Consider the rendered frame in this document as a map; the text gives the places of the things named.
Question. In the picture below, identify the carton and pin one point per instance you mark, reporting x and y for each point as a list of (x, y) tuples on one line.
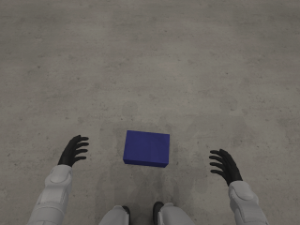
[(147, 149)]

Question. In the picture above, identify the left robot shin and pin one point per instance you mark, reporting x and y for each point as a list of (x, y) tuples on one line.
[(119, 208)]

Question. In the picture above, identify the robot shin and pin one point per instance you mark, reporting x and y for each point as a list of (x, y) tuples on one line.
[(119, 208), (166, 205)]

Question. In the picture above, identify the robot left hand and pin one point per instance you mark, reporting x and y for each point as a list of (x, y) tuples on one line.
[(68, 155)]

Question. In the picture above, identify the right robot shin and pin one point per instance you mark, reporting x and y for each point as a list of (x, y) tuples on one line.
[(166, 205)]

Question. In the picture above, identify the left robot forearm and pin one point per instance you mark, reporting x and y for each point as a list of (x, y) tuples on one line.
[(52, 203)]

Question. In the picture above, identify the right robot forearm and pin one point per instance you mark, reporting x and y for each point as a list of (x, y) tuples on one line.
[(245, 204)]

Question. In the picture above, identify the robot right hand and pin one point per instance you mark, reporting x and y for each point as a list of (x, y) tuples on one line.
[(229, 172)]

